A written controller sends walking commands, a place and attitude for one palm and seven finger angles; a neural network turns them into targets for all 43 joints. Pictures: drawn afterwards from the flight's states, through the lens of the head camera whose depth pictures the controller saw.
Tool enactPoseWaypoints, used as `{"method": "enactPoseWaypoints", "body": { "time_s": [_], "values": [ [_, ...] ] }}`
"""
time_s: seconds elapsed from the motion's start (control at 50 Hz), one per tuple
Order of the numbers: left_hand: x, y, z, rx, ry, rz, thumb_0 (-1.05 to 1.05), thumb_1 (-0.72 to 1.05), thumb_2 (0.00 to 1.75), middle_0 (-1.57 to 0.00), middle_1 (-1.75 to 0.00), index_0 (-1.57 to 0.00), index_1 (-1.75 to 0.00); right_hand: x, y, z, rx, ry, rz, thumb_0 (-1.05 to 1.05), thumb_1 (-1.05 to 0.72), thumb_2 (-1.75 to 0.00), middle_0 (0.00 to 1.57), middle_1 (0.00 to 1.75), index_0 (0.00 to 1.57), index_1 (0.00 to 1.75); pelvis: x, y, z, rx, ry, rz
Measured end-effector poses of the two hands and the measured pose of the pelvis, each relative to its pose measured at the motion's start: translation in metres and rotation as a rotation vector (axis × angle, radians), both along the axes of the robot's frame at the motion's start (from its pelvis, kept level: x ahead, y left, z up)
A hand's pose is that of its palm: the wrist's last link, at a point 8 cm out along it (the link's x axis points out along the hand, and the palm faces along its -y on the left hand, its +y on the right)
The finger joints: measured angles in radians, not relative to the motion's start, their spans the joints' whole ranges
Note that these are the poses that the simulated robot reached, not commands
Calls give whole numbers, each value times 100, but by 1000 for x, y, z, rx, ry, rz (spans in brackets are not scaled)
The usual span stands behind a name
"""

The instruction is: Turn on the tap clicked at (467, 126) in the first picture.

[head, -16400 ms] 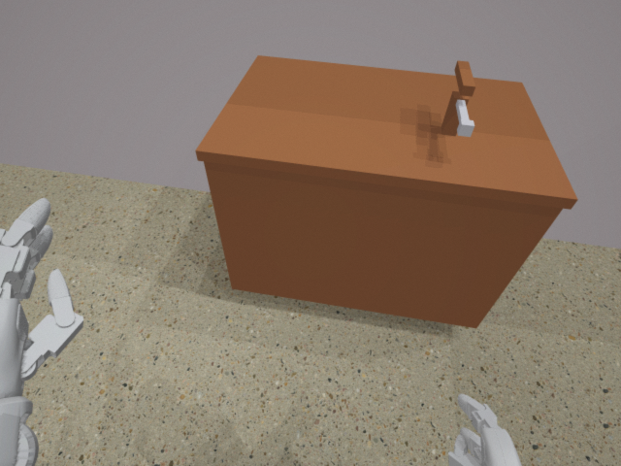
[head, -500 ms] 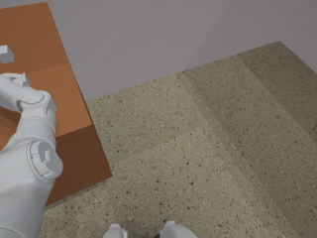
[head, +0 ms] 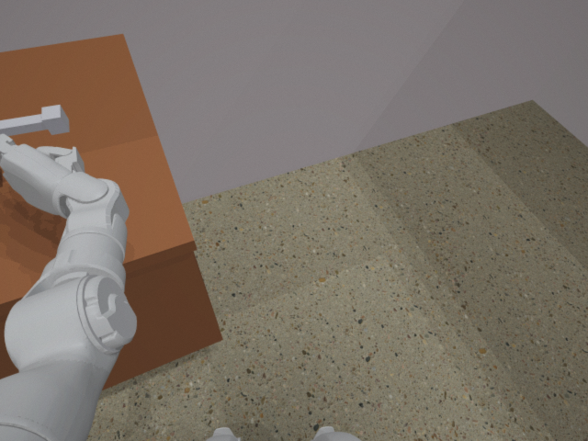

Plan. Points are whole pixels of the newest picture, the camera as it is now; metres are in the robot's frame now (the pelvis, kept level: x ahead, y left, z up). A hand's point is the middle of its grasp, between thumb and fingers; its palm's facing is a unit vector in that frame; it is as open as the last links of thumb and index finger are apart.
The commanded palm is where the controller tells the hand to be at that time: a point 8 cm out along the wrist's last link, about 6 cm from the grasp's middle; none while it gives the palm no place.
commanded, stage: lift the hand up off the lever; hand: left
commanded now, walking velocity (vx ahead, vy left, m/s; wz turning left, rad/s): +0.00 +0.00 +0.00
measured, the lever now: (55, 119) +0.58 +0.30 +0.08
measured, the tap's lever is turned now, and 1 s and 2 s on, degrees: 86 86 86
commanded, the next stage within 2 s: draw the hand back beside the body in 1.74 s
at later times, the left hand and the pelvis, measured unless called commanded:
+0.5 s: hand (67, 148) +0.50 +0.26 +0.10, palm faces +0.83 -0.54 -0.12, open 7.8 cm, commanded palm +0.44 +0.27 +0.11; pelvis +0.00 -0.01 +0.01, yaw +0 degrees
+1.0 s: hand (58, 143) +0.49 +0.26 +0.12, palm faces +0.83 -0.55 -0.11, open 7.8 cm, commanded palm +0.43 +0.27 +0.13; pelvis +0.00 -0.01 +0.02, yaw +1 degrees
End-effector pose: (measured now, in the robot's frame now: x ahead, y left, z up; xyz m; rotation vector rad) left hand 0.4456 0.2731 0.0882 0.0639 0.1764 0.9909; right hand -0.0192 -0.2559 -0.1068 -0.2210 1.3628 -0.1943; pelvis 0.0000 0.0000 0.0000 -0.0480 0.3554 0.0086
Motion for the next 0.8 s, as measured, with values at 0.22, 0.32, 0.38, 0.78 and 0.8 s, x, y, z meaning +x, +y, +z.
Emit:
{"method": "enactPoseWaypoints", "body": {
  "time_s": [0.22, 0.32, 0.38, 0.78, 0.8],
  "values": [
    [-3, 3, 7, 1, 1, 5, 1, 90, 90, -15, -15, -15, -15, 3, -2, 2, -2, -12, -5, 0, -91, -90, 20, 30, 20, 30, -1, -3, 3, 5, -13, -2],
    [-4, 4, 13, 12, -9, 6, 1, 90, 90, -15, -15, -15, -15, -1, -4, 3, -3, -1, -8, 0, -91, -90, 20, 30, 20, 30, 0, -4, 5, 5, -19, 3],
    [-3, 2, 16, 13, -13, -1, 1, 90, 90, -15, -15, -15, -15, -2, -5, 4, -2, 5, -11, 0, -91, -90, 20, 30, 20, 30, 1, -5, 6, 6, -25, 4],
    [-17, 7, 32, 6, -30, 9, 1, 90, 90, -15, -15, -15, -15, 14, -10, 8, -9, -46, -6, 0, -91, -90, 20, 30, 20, 30, 3, -8, 13, 13, -69, 11],
    [-17, 7, 33, 9, -31, 5, 1, 90, 90, -15, -15, -15, -15, 15, -11, 8, -9, -49, -3, 0, -91, -90, 20, 30, 20, 30, 3, -8, 13, 14, -70, 12]
  ]
}}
